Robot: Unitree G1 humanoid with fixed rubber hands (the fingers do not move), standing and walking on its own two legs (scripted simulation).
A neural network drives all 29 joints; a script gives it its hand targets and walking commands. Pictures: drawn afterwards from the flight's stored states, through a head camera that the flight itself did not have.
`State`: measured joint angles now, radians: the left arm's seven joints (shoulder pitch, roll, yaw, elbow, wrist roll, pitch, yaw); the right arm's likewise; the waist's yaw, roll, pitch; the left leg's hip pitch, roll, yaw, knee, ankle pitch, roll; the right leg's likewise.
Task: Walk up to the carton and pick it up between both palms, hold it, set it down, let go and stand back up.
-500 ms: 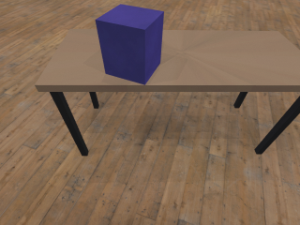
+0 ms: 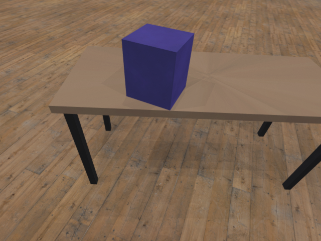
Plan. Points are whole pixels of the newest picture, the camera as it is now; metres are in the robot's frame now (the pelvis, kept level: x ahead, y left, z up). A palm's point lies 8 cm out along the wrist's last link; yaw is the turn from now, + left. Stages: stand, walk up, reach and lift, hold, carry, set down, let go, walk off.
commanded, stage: walk up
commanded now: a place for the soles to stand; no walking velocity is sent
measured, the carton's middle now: (158, 66) +0.78 +0.01 +0.07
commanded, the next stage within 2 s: none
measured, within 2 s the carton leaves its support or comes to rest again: neither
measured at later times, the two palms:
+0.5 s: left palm (55, 225) +0.22 +0.28 -0.11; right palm (265, 233) +0.21 -0.31 -0.13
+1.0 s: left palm (64, 180) +0.37 +0.32 -0.14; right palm (247, 203) +0.31 -0.29 -0.15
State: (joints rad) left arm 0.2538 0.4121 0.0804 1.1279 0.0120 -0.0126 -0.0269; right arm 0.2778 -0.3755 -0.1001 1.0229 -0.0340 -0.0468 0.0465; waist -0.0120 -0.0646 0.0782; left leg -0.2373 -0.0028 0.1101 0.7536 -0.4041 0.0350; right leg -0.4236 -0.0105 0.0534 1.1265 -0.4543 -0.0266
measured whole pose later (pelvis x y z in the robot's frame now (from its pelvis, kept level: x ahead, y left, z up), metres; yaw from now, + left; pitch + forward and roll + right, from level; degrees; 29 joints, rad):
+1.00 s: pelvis +0.27 +0.02 -0.03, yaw -4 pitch -4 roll +0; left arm 0.15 0.38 0.05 1.02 0.00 -0.07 0.00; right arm 0.19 -0.36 -0.04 0.97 0.02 -0.02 -0.01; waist -0.02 0.00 0.18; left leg -0.42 0.08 0.05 1.06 -0.55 0.01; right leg -0.47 -0.03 -0.08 1.00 -0.45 -0.03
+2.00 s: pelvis +0.31 +0.02 -0.01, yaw +0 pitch -6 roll +2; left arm 0.21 0.40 0.08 1.17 0.01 -0.01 -0.02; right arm 0.32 -0.35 -0.07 1.09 -0.03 -0.04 0.01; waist -0.02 -0.05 0.10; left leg -0.23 0.00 0.06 0.80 -0.47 0.00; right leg -0.44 -0.05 0.02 0.96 -0.48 -0.02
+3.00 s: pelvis +0.35 +0.03 +0.02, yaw -2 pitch -4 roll +0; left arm 0.03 0.30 0.01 1.21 0.00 -0.03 -0.01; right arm 0.01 -0.30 -0.01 1.14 0.00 -0.01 0.01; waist 0.02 0.00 0.13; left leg -0.18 0.03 0.06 0.58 -0.33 0.00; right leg -0.26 0.00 0.02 0.58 -0.24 0.01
